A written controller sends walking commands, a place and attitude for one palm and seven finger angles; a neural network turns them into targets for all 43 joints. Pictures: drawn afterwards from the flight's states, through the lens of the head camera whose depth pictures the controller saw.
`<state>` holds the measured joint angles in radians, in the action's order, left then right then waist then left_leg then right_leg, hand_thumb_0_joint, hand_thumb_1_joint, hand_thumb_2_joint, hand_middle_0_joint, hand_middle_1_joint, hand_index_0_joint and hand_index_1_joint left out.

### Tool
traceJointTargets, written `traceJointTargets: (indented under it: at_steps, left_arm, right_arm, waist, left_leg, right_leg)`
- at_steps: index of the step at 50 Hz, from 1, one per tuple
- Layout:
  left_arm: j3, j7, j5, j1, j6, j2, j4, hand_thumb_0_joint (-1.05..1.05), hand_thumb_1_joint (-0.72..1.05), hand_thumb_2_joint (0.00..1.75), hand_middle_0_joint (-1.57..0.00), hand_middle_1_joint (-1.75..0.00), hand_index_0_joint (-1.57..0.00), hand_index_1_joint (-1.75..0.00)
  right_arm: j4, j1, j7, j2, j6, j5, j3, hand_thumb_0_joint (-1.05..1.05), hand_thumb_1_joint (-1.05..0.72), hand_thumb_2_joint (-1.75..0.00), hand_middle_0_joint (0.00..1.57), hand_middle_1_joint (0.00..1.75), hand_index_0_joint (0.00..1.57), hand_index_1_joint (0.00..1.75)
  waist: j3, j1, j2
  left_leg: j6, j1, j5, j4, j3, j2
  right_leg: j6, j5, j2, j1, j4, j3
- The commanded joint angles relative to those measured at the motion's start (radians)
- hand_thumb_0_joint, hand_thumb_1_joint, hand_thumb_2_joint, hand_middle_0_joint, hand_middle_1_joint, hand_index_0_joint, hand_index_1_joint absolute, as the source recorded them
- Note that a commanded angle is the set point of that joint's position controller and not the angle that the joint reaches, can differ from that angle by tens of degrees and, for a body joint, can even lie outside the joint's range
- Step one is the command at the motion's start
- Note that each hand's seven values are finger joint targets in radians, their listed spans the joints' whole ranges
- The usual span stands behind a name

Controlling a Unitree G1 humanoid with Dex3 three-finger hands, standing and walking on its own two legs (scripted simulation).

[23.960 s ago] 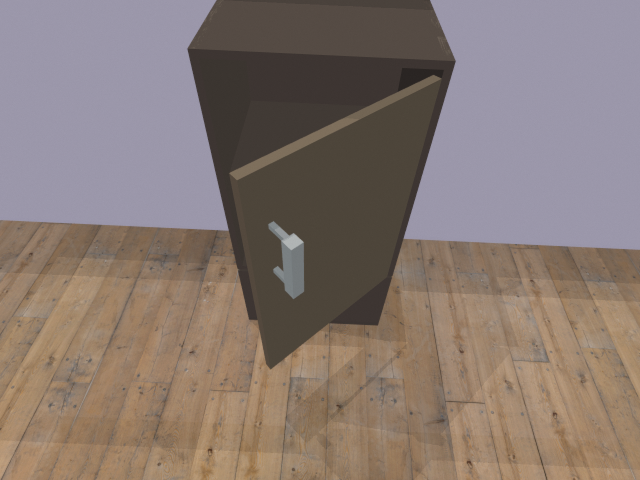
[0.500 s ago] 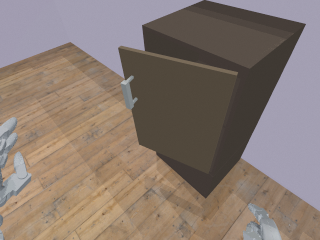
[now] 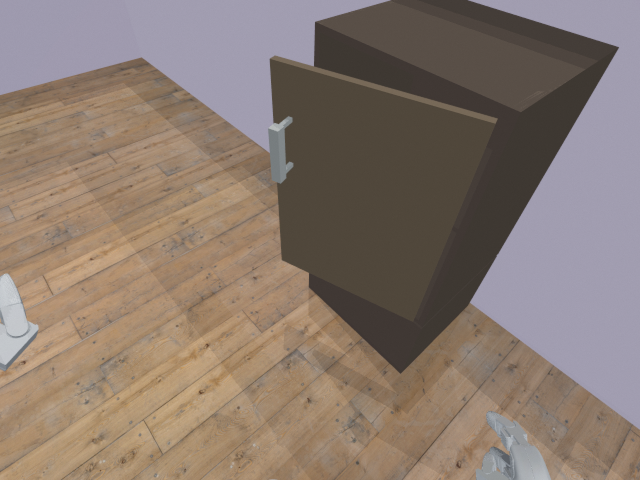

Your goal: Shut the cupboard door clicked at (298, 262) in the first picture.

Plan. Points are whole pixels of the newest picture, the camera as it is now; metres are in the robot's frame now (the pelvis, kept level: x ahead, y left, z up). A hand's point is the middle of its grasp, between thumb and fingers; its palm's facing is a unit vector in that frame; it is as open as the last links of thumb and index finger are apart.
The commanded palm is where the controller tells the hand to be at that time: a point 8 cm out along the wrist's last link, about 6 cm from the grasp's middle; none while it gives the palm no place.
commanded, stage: step back with the hand held close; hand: left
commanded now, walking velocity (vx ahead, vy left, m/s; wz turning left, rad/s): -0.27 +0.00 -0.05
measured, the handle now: (283, 149) +0.73 +0.12 +0.00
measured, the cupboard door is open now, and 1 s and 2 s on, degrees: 19 19 19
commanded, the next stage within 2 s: stop stepping back and stand still in 0.68 s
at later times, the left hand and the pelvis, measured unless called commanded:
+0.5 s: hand out of the picture +0.10 +0.28 +0.18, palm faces +0.49 -0.75 -0.45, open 7.4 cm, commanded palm +0.04 +0.30 +0.19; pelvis -0.10 +0.00 -0.01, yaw +1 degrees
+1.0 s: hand out of the picture -0.02 +0.36 +0.19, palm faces +0.48 -0.84 -0.25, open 7.4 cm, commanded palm -0.10 +0.39 +0.19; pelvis -0.25 +0.09 -0.01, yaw -2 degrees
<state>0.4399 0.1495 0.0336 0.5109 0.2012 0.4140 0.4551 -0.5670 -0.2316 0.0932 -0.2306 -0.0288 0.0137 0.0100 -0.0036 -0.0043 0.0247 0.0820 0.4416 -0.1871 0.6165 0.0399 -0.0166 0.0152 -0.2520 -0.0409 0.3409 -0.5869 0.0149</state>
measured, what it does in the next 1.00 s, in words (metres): walks backwards: right foot, then left foot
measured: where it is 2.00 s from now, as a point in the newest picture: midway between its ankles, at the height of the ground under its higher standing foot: outside the picture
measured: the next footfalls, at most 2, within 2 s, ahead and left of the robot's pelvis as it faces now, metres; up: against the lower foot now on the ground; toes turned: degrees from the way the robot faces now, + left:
right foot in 0.46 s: -0.11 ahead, -0.13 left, +0.00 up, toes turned +5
left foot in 0.92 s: -0.02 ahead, +0.11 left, +0.01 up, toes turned -2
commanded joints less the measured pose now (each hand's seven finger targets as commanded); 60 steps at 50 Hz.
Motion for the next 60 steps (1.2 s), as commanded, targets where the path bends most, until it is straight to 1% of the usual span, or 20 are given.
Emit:
traceJointTargets:
  at_steps: [1,7,15,20,26,30,35,38,40,42,44,46,47,53,54,55,56,57,58,60]
  left_arm:
    - [0.136,0.021,-0.002,-0.033,0.084,0.18,0.226,0.0,0.9,0.9,-0.2,-0.3,-0.2,-0.3]
    - [0.124,0.044,0.003,-0.077,0.091,0.215,0.224,0.0,0.9,0.9,-0.2,-0.3,-0.2,-0.3]
    - [0.192,0.037,0.004,-0.034,0.129,0.226,0.272,0.0,0.9,0.9,-0.2,-0.3,-0.2,-0.3]
    - [0.191,0.016,0.041,0.058,0.133,0.21,0.25,0.0,0.9,0.9,-0.2,-0.3,-0.2,-0.3]
    - [0.082,0.03,0.02,-0.137,0.141,0.223,0.268,0.0,0.9,0.9,-0.2,-0.3,-0.2,-0.3]
    - [0.091,0.027,0.014,-0.17,0.109,0.24,0.266,0.0,0.9,0.9,-0.2,-0.3,-0.2,-0.3]
    - [0.189,0.003,0.039,-0.043,0.134,0.242,0.211,0.0,0.9,0.9,-0.2,-0.3,-0.2,-0.3]
    - [0.202,-0.008,0.071,0.035,0.146,0.265,0.31,0.0,0.9,0.9,-0.2,-0.3,-0.2,-0.3]
    - [0.179,-0.001,0.054,0.036,0.142,0.26,0.329,0.0,0.9,0.9,-0.2,-0.3,-0.2,-0.3]
    - [0.17,0.012,0.029,0.001,0.114,0.265,0.327,0.0,0.9,0.9,-0.2,-0.3,-0.2,-0.3]
    - [0.1,0.024,0.01,-0.173,0.068,0.218,0.299,0.0,0.9,0.9,-0.2,-0.3,-0.2,-0.3]
    - [0.066,0.034,0.008,-0.394,0.043,0.171,0.247,0.0,0.9,0.9,-0.2,-0.3,-0.2,-0.3]
    - [0.094,0.036,-0.005,-0.478,0.05,0.238,0.244,0.0,0.9,0.9,-0.2,-0.3,-0.2,-0.3]
    - [0.124,-0.014,0.043,0.055,-0.013,0.233,0.48,0.0,0.9,0.9,-0.2,-0.3,-0.2,-0.3]
    - [0.169,-0.002,0.039,0.146,-0.006,0.281,0.477,0.0,0.9,0.9,-0.2,-0.3,-0.2,-0.3]
    - [0.167,-0.002,0.033,0.138,0.008,0.294,0.5,0.0,0.9,0.9,-0.2,-0.3,-0.2,-0.3]
    - [0.187,-0.02,0.056,-0.113,0.02,0.32,0.586,0.0,0.9,0.9,-0.2,-0.3,-0.2,-0.3]
    - [0.349,-0.018,0.068,-0.311,0.072,0.556,0.676,0.0,0.9,0.9,-0.2,-0.3,-0.2,-0.3]
    - [0.35,-0.013,0.047,-0.292,0.114,0.536,0.369,0.0,0.9,0.9,-0.2,-0.3,-0.2,-0.3]
    - [0.144,0.025,0.016,-0.326,0.044,0.243,0.158,0.0,0.9,0.9,-0.2,-0.3,-0.2,-0.3]
  right_arm:
    - [0.148,0.099,0.003,-0.149,-0.077,-0.002,-0.068,0.0,-0.9,-0.9,0.2,0.3,0.2,0.3]
    - [0.097,0.083,-0.014,-0.123,-0.079,-0.022,-0.064,0.0,-0.9,-0.9,0.2,0.3,0.2,0.3]
    - [0.119,0.135,-0.001,-0.134,-0.106,-0.014,-0.071,0.0,-0.9,-0.9,0.2,0.3,0.2,0.3]
    - [0.101,0.142,-0.021,-0.122,-0.138,-0.015,-0.076,0.0,-0.9,-0.9,0.2,0.3,0.2,0.3]
    - [0.055,0.117,-0.015,-0.095,-0.134,0.0,-0.079,0.0,-0.9,-0.9,0.2,0.3,0.2,0.3]
    - [0.064,0.144,0.004,-0.09,-0.11,-0.014,-0.061,0.0,-0.9,-0.9,0.2,0.3,0.2,0.3]
    - [0.098,0.169,-0.012,-0.124,-0.104,-0.023,-0.083,0.0,-0.9,-0.9,0.2,0.3,0.2,0.3]
    - [0.113,0.154,-0.041,-0.08,-0.103,-0.024,-0.084,0.0,-0.9,-0.9,0.2,0.3,0.2,0.3]
    - [0.093,0.098,-0.048,-0.082,-0.105,-0.007,-0.091,0.0,-0.9,-0.9,0.2,0.3,0.2,0.3]
    - [0.051,0.027,-0.041,-0.106,-0.095,-0.029,-0.109,0.0,-0.9,-0.9,0.2,0.3,0.2,0.3]
    - [0.052,0.003,-0.025,-0.087,-0.076,-0.032,-0.051,0.0,-0.9,-0.9,0.2,0.3,0.2,0.3]
    - [0.045,0.042,-0.003,-0.147,-0.118,-0.021,-0.053,0.0,-0.9,-0.9,0.2,0.3,0.2,0.3]
    - [0.048,0.064,-0.002,-0.127,-0.142,-0.022,-0.069,0.0,-0.9,-0.9,0.2,0.3,0.2,0.3]
    - [0.122,0.165,-0.101,-0.057,-0.106,-0.022,-0.106,0.0,-0.9,-0.9,0.2,0.3,0.2,0.3]
    - [0.104,0.14,-0.114,-0.038,-0.094,-0.001,-0.094,0.0,-0.9,-0.9,0.2,0.3,0.2,0.3]
    - [0.075,0.076,-0.119,-0.022,-0.091,0.046,-0.092,0.0,-0.9,-0.9,0.2,0.3,0.2,0.3]
    - [0.071,0.128,-0.091,-0.039,-0.091,0.032,-0.09,0.0,-0.9,-0.9,0.2,0.3,0.2,0.3]
    - [0.099,0.102,-0.089,-0.044,-0.086,-0.016,-0.037,0.0,-0.9,-0.9,0.2,0.3,0.2,0.3]
    - [0.121,0.083,-0.075,-0.025,-0.091,-0.069,-0.021,0.0,-0.9,-0.9,0.2,0.3,0.2,0.3]
    - [0.058,0.107,-0.045,-0.065,-0.1,-0.013,-0.065,0.0,-0.9,-0.9,0.2,0.3,0.2,0.3]
  waist:
    - [-0.086,0.002,0.082]
    - [-0.054,-0.018,-0.079]
    - [-0.14,0.009,0.219]
    - [-0.14,0.013,0.205]
    - [-0.187,-0.029,-0.159]
    - [-0.096,-0.035,-0.008]
    - [-0.109,0.007,0.312]
    - [-0.258,0.029,0.172]
    - [-0.196,-0.003,-0.057]
    - [-0.095,-0.025,-0.241]
    - [0.049,-0.075,-0.095]
    - [0.118,-0.064,0.439]
    - [0.072,-0.036,0.346]
    - [-0.198,0.11,0.375]
    - [-0.186,0.144,0.114]
    - [-0.066,0.084,-0.519]
    - [0.038,-0.025,-0.373]
    - [-0.037,-0.064,-0.099]
    - [-0.026,-0.081,0.003]
    - [-0.063,-0.018,-0.084]
  left_leg:
    - [0.023,0.319,-0.534,-0.305,-0.198,0.188]
    - [-0.059,-0.01,-0.283,-0.031,-0.098,0.068]
    - [0.043,0.329,-0.558,-0.446,-0.326,0.318]
    - [-0.025,0.124,-0.417,-0.386,-0.184,0.298]
    - [-0.112,-0.382,-0.025,0.028,0.037,0.092]
    - [-0.103,-0.326,0.088,-0.07,-0.006,0.1]
    - [-0.102,0.139,-0.618,-0.576,-0.223,0.303]
    - [-0.156,-0.049,-0.327,-0.388,-0.043,0.223]
    - [-0.175,-0.337,-0.192,0.081,0.139,0.037]
    - [-0.156,-0.457,-0.192,0.546,-0.073,0.018]
    - [-0.106,-0.297,-0.28,0.158,-0.163,0.11]
    - [-0.018,0.197,-0.695,-0.534,-0.489,0.315]
    - [-0.051,0.237,-0.833,-0.6,-0.54,0.355]
    - [-0.44,0.109,-0.352,-0.448,0.196,0.043]
    - [-0.406,0.187,-0.338,0.084,0.315,-0.058]
    - [-0.141,0.066,-0.396,0.959,-0.001,-0.027]
    - [0.133,0.302,-0.4,1.237,-0.231,0.025]
    - [-0.067,0.251,-0.317,1.046,-0.259,0.156]
    - [-0.099,0.099,-0.25,0.743,-0.104,0.184]
    - [-0.074,-0.141,-0.31,0.337,0.046,0.108]
  right_leg:
    - [-0.014,0.016,0.01,-0.332,-0.059,0.078]
    - [-0.096,-0.179,0.179,0.115,0.239,0.271]
    - [0.0,-0.061,-0.061,-0.296,-0.252,-0.006]
    - [-0.039,-0.221,-0.037,-0.164,-0.086,-0.018]
    - [-0.066,0.134,0.191,0.222,0.272,0.235]
    - [-0.044,0.142,0.114,0.234,0.202,0.139]
    - [-0.058,-0.303,-0.11,-0.204,-0.109,-0.065]
    - [-0.087,-0.291,-0.056,-0.189,0.01,-0.062]
    - [-0.13,-0.404,0.125,0.265,0.307,0.118]
    - [-0.246,-0.635,0.357,0.676,0.452,0.369]
    - [-0.09,-0.445,0.216,0.52,0.147,0.105]
    - [0.017,-0.32,-0.051,0.121,-0.45,-0.057]
    - [0.01,-0.3,-0.062,0.035,-0.609,-0.002]
    - [-0.071,-0.374,-0.172,-0.358,-0.36,-0.336]
    - [-0.191,-0.467,-0.03,-0.367,-0.028,-0.228]
    - [-0.297,-0.269,0.311,0.16,0.195,0.187]
    - [-0.325,-0.304,0.401,0.353,0.289,0.321]
    - [-0.254,-0.488,0.504,0.301,0.346,0.448]
    - [0.011,-0.38,0.386,0.319,0.282,0.233]
    - [-0.192,-0.706,0.278,0.307,0.247,0.235]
